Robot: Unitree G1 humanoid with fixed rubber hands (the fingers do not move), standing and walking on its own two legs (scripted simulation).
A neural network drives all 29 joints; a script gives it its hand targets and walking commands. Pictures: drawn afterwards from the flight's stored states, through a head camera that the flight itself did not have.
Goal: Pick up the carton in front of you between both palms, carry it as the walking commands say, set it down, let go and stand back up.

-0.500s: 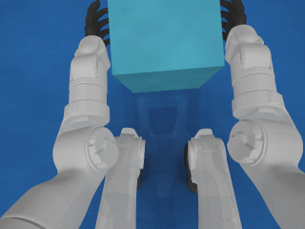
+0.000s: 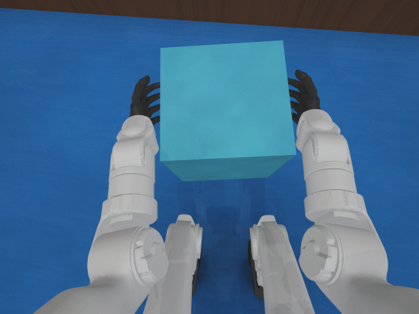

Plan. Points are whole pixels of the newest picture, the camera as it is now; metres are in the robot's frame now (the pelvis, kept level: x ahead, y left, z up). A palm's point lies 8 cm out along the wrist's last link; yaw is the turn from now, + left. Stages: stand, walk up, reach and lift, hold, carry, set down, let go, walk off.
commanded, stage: reach and lift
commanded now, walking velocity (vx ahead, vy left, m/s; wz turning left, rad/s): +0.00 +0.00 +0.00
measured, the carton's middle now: (223, 124) +0.47 +0.01 -0.11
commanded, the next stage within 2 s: hold in 1.86 s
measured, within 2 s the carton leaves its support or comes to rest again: neither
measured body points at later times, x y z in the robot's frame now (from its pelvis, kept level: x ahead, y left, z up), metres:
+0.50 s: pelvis +0.04 +0.00 +0.14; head +0.14 +0.00 +0.57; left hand +0.41 +0.16 +0.11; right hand +0.42 -0.15 +0.11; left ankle +0.09 +0.13 -0.54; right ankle +0.09 -0.12 -0.54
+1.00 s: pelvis +0.06 +0.00 +0.20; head +0.03 +0.00 +0.65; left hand +0.37 +0.15 +0.22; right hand +0.37 -0.15 +0.22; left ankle +0.09 +0.13 -0.54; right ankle +0.09 -0.12 -0.54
